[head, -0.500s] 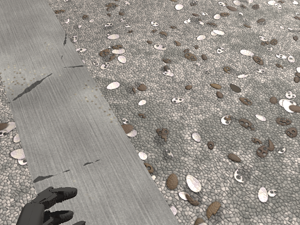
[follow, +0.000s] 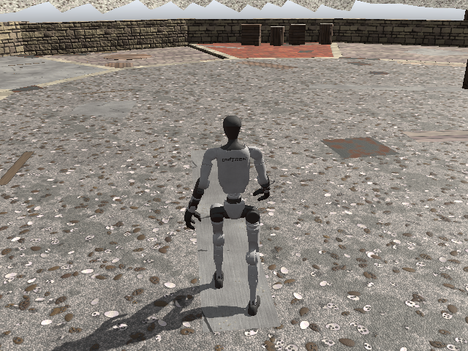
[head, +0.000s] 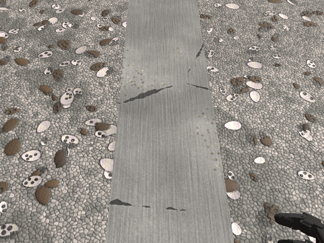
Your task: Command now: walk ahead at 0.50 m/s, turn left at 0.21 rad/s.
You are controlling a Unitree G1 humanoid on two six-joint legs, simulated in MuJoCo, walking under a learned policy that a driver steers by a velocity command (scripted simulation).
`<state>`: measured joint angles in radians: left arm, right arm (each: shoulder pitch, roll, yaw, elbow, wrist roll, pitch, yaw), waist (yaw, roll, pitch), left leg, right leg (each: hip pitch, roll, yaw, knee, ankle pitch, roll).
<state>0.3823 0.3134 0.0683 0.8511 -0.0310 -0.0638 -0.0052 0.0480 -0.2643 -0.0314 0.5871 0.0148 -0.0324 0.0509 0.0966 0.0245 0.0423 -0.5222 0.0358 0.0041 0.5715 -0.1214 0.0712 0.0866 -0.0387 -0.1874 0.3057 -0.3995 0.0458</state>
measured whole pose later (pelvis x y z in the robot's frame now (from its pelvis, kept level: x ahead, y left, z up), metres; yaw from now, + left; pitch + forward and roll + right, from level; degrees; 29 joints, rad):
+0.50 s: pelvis +0.26 +0.00 +0.01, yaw -11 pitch +1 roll +2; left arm 0.12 0.26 0.04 0.71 -0.02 -0.04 -0.06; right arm 0.33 -0.28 -0.06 0.82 0.00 -0.06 -0.01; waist -0.07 -0.04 0.03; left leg 0.11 -0.03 0.23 0.23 -0.36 0.01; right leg -0.62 -0.07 -0.01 0.65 -0.02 -0.03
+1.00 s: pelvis +0.53 -0.08 +0.01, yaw -29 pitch +2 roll -1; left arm 0.35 0.30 0.07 0.71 -0.03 -0.03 0.01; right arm 0.03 -0.28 -0.03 0.68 0.00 -0.10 0.02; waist 0.08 0.04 0.02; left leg -0.54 0.01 -0.10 0.51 -0.01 -0.05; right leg -0.10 0.11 0.20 0.44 -0.36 -0.06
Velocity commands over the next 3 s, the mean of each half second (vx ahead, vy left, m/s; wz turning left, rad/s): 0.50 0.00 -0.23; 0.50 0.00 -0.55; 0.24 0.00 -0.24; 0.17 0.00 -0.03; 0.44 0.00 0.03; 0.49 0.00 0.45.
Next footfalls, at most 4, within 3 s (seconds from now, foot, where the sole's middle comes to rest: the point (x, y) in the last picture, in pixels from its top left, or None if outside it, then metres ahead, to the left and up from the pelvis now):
0.02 left None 0.17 0.11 -0.76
0.58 right None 0.44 -0.15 -0.76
1.04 left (197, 172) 0.77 -0.06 -0.76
1.44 right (252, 193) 0.69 -0.30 -0.76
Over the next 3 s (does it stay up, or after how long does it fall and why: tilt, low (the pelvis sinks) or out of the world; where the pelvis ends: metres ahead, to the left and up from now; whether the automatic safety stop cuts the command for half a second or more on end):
stays up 1.16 -0.42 0.01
